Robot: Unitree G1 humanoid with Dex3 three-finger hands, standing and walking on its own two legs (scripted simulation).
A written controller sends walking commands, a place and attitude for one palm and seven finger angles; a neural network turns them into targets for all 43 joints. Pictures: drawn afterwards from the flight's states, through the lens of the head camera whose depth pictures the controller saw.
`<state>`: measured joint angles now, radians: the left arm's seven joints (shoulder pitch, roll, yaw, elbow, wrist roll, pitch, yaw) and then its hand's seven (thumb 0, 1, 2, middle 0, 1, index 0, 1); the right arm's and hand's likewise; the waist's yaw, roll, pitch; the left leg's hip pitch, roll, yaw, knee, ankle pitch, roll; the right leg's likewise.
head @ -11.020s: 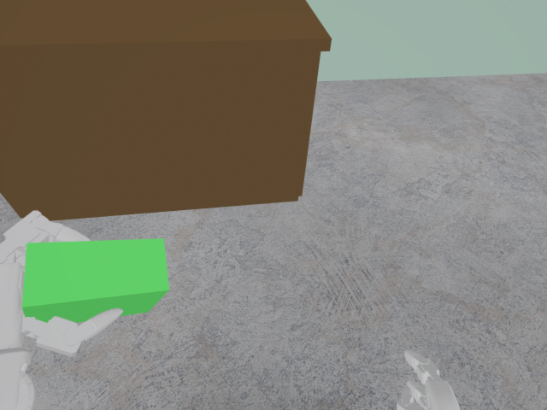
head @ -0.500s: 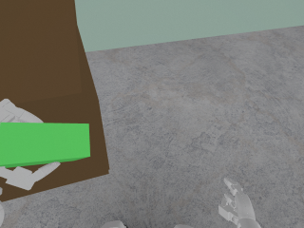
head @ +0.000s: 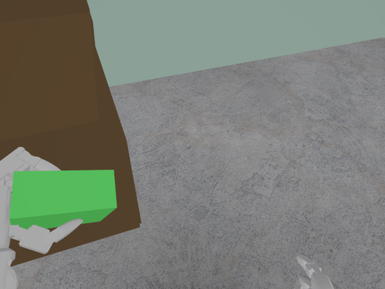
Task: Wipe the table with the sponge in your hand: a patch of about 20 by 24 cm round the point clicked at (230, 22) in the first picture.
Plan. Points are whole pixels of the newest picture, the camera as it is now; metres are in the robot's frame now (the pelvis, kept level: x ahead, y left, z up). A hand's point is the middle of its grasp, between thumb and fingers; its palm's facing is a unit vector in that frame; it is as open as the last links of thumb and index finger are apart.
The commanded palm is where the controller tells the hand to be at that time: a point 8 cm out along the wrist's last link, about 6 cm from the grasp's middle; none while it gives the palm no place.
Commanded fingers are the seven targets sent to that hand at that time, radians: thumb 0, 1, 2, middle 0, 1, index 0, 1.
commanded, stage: come to a stop and stand still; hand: left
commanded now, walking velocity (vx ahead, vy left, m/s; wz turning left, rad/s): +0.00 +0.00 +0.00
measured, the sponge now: (79, 199) +0.23 +0.19 +0.14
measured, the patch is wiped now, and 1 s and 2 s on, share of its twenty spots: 0.00 0.00 0.00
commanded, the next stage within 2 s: look again from close up in 0.46 s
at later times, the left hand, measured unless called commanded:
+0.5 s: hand (22, 224) +0.18 +0.25 +0.15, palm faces +0.38 -0.84 -0.39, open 10.3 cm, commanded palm +0.13 +0.29 +0.17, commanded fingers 0.00 0.10 1.30 -1.20 -1.60 -1.20 -1.60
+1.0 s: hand (1, 198) +0.23 +0.31 +0.15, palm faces +0.37 -0.84 -0.39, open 10.3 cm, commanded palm +0.16 +0.33 +0.17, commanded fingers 0.00 0.10 1.30 -1.20 -1.60 -1.20 -1.60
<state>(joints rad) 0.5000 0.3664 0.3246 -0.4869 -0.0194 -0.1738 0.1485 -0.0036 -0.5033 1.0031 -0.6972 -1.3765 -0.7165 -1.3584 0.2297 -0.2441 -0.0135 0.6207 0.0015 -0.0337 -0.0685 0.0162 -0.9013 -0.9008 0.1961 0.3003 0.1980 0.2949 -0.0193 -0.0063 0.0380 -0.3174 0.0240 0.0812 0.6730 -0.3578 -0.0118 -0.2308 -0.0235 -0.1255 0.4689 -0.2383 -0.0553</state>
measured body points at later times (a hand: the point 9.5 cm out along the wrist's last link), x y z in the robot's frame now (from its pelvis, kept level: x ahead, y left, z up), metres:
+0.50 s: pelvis -0.03 +0.02 -0.01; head -0.02 +0.02 +0.44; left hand +0.16 +0.30 +0.17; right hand +0.13 -0.20 -0.10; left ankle +0.00 +0.12 -0.74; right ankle +0.01 -0.08 -0.74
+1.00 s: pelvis -0.01 +0.05 +0.00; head +0.03 +0.09 +0.44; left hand +0.20 +0.35 +0.17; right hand +0.15 -0.17 -0.08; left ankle +0.00 +0.13 -0.74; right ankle +0.01 -0.08 -0.74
